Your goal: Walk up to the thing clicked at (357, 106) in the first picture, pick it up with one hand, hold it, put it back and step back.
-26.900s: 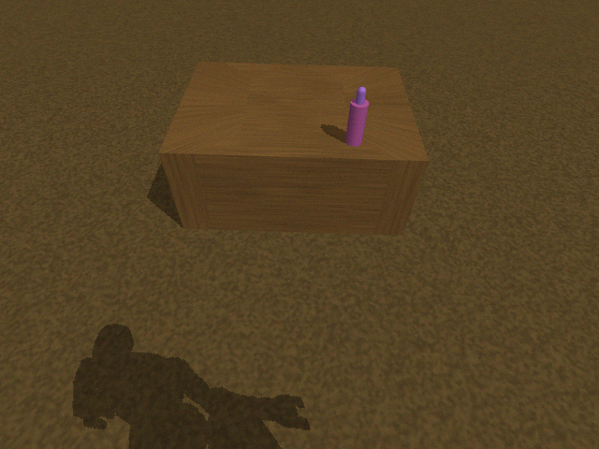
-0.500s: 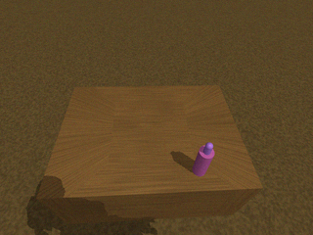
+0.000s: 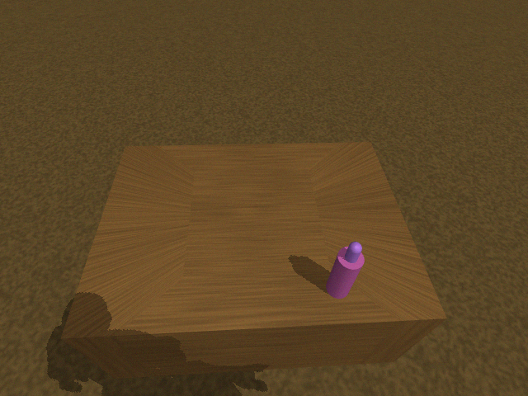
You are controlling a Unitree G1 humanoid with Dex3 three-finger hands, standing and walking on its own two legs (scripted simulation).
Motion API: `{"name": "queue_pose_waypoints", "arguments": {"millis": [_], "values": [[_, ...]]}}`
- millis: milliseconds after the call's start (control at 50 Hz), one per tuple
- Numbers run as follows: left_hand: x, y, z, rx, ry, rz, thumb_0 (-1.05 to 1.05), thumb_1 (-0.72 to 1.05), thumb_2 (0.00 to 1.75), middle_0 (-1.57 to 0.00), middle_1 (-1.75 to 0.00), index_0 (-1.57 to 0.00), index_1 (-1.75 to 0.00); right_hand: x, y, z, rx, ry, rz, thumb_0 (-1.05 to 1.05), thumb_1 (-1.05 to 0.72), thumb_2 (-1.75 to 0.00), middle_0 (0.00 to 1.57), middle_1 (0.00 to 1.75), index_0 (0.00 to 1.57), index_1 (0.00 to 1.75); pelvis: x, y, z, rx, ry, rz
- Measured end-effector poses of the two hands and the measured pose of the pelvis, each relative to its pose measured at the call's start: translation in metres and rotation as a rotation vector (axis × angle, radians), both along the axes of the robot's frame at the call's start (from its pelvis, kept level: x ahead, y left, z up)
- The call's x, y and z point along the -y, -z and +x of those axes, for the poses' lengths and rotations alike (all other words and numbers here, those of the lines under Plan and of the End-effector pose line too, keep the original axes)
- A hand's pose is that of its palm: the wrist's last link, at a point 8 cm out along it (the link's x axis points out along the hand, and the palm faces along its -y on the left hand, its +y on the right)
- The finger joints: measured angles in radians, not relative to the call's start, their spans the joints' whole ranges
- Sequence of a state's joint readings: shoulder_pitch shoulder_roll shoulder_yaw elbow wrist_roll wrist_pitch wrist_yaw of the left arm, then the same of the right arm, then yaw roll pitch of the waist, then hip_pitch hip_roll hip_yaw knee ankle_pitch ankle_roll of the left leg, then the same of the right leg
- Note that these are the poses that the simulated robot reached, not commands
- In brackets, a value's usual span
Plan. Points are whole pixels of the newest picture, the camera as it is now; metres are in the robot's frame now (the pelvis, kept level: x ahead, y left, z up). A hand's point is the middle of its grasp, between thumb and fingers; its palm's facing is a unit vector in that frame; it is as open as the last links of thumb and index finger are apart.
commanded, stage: stand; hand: right
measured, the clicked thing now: (346, 268) +0.46 -0.21 -0.25
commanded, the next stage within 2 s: step back in 0.70 s
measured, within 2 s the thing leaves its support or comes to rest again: neither
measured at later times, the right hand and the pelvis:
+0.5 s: hand out of the picture +0.07 -0.25 -0.16, palm faces -0.02 +0.94 -0.34, open 7.4 cm; pelvis +0.00 +0.00 +0.00, yaw +1 degrees
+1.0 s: hand out of the picture +0.07 -0.30 -0.18, palm faces -0.01 +0.93 -0.36, open 7.4 cm; pelvis -0.06 -0.03 -0.03, yaw +0 degrees
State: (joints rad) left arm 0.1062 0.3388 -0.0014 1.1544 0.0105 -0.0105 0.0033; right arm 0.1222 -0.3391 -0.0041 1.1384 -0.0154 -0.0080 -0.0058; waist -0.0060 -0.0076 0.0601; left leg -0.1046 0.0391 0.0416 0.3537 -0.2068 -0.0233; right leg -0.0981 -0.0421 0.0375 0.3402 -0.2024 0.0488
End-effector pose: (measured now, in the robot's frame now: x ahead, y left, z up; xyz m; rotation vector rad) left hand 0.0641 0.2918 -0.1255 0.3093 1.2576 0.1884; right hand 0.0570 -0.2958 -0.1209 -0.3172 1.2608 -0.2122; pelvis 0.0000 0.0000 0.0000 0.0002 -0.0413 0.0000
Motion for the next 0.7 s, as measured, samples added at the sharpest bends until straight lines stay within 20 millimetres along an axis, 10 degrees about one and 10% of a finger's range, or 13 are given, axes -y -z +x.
{"name": "queue_pose_waypoints", "arguments": {"millis": [700], "values": [[0.0006, -0.0026, -0.0063, 0.017, -0.012, 0.000, 0.01, 0.90, 0.90, -0.20, -0.30, -0.21, -0.30, 0.0023, -0.0018, 0.0049, 0.017, -0.010, 0.005, 0.00, -0.90, -0.90, 0.20, 0.30, 0.20, 0.30, 0.0019, -0.0007, -0.0026, 0.004, -0.011, -0.001]]}}
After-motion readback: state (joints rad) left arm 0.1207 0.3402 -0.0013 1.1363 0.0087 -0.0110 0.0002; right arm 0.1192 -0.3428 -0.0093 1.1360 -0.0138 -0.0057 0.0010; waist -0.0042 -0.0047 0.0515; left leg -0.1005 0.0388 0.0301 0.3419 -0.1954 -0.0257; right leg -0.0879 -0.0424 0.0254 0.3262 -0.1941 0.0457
